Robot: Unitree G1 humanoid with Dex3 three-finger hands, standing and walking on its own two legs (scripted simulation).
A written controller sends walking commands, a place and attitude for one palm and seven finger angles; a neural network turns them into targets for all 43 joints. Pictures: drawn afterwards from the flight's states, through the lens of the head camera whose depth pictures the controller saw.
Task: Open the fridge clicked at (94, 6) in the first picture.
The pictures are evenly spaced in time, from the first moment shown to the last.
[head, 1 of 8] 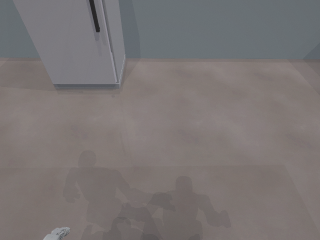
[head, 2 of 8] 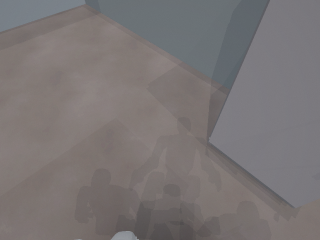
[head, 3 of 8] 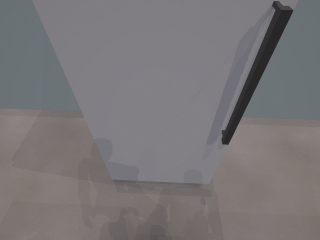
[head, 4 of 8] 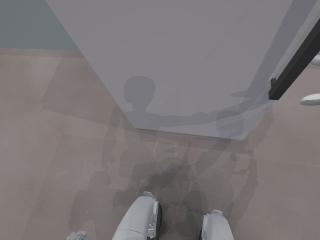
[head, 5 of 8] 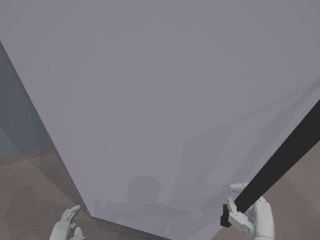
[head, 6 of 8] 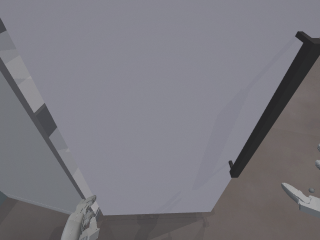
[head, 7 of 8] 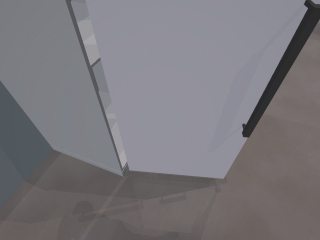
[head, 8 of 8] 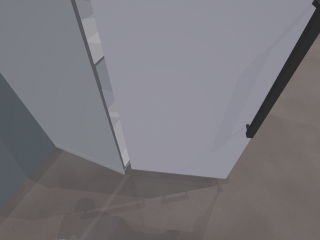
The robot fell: no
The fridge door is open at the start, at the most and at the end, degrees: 0 83 74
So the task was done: yes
